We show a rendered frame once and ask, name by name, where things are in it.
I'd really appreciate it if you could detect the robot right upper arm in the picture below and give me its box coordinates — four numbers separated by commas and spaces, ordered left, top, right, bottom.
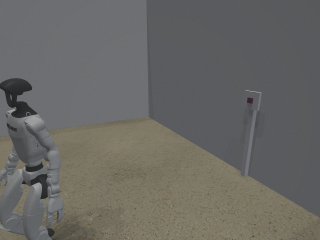
5, 109, 17, 119

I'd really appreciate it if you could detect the robot thigh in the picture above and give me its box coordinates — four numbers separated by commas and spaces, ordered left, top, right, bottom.
22, 177, 48, 240
0, 168, 26, 229

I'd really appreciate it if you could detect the left robot forearm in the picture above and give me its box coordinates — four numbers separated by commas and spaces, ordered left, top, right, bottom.
46, 150, 61, 198

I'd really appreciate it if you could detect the right robot thigh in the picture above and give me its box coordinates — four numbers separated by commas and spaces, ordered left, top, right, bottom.
0, 168, 26, 229

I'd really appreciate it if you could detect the robot left upper arm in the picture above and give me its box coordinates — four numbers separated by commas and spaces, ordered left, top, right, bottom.
24, 116, 60, 162

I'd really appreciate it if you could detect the left robot thigh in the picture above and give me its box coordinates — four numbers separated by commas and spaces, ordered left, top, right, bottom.
22, 177, 48, 240

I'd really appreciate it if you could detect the button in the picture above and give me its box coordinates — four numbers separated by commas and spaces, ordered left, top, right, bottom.
247, 97, 254, 104

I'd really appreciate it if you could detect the panel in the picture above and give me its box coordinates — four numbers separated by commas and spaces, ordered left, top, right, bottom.
240, 90, 262, 177

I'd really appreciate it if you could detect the robot right hand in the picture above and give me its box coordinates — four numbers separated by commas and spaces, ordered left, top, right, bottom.
0, 168, 14, 188

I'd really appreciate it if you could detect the robot left hand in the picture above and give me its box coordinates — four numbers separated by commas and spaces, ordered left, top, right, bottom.
46, 195, 64, 228

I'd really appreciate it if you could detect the right robot forearm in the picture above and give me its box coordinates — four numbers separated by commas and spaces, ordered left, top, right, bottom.
4, 145, 20, 170

